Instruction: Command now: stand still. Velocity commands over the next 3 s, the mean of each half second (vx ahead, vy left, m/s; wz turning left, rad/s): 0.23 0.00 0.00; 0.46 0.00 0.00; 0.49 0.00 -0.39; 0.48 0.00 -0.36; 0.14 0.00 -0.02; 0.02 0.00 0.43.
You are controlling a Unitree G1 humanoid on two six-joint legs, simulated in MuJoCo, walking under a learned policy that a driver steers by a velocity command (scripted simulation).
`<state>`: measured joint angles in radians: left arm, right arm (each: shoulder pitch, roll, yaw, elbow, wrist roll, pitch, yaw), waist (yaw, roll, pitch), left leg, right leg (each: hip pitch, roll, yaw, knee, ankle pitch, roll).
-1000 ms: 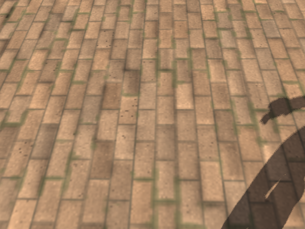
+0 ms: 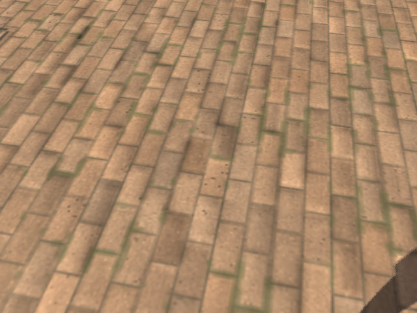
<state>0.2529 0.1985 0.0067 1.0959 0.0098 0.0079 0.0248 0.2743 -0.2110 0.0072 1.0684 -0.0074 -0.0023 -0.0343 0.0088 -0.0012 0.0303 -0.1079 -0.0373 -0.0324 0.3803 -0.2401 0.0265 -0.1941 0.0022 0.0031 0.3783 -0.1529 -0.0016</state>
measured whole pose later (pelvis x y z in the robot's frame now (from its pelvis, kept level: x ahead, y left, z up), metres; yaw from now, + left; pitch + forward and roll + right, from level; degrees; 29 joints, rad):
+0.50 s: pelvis +0.10 -0.04 +0.00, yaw +0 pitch +0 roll +1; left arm 0.42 0.18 0.04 1.09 0.02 -0.07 0.00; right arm 0.30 -0.22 -0.04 1.06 -0.04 -0.05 0.02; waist 0.01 0.03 0.00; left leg -0.40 0.02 0.02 1.01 -0.31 0.09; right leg -0.09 0.05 -0.06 0.36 -0.28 -0.08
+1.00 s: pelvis +0.37 -0.01 -0.01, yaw -1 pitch -1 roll +1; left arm 0.27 0.20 0.04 1.02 0.03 -0.07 -0.01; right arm 0.28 -0.21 -0.05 1.04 -0.02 -0.09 0.00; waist 0.01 -0.02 0.06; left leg -0.20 -0.09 0.12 0.38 -0.17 0.12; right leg -0.45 -0.05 0.01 1.16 -0.28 -0.08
